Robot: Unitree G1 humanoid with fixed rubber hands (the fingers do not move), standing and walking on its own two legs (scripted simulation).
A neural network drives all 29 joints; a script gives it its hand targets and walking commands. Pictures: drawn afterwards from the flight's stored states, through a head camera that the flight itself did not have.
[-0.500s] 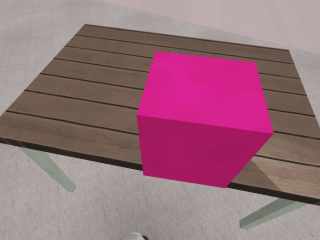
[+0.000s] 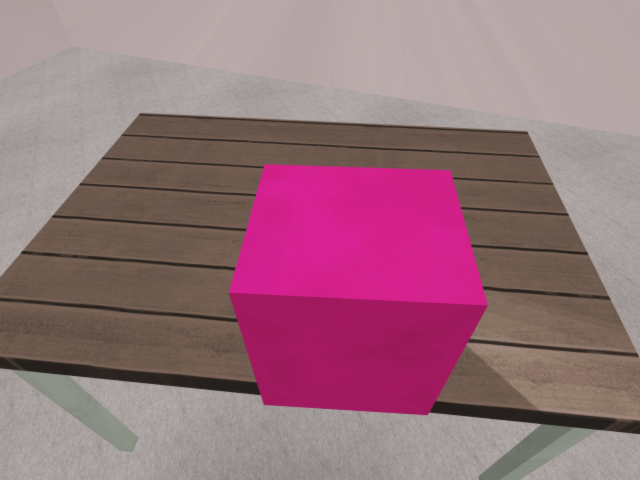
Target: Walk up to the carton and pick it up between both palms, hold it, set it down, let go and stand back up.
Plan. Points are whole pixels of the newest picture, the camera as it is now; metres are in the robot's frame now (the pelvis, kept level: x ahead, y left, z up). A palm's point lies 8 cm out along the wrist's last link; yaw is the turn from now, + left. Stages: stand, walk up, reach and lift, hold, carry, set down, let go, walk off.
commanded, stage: walk up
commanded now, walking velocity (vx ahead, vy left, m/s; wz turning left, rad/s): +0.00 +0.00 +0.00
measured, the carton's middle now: (350, 296) +0.36 -0.02 +0.03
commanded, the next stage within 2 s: none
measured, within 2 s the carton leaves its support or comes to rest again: neither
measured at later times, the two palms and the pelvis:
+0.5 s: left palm out of the picture -0.02 +0.17 -0.15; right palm out of the picture +0.00 -0.21 -0.15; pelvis +0.03 -0.02 +0.00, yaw +0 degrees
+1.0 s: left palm out of the picture +0.02 +0.18 -0.14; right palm out of the picture -0.01 -0.34 -0.18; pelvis -0.03 -0.08 -0.02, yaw -1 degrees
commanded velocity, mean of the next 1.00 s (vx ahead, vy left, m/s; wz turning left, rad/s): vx -0.06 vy -0.01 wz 0.00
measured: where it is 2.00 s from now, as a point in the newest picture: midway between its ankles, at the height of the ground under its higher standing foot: outside the picture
